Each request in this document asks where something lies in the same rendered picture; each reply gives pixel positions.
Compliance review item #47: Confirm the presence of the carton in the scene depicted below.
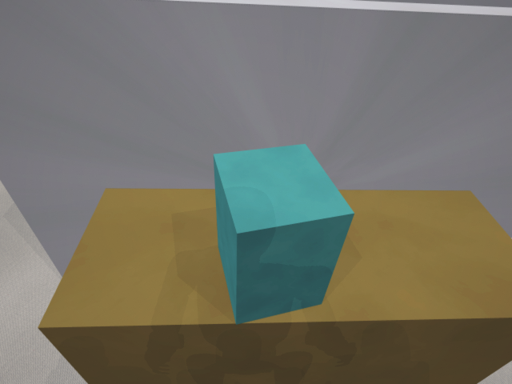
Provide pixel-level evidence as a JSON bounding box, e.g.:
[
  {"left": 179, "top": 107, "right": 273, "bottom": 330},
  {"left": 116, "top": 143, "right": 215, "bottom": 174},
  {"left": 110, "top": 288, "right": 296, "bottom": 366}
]
[{"left": 214, "top": 144, "right": 354, "bottom": 325}]

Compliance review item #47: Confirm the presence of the pedestal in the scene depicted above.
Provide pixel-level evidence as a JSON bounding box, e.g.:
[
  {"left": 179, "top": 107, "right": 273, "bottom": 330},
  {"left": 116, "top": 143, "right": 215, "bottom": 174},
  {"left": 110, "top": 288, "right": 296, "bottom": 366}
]
[{"left": 38, "top": 188, "right": 512, "bottom": 384}]

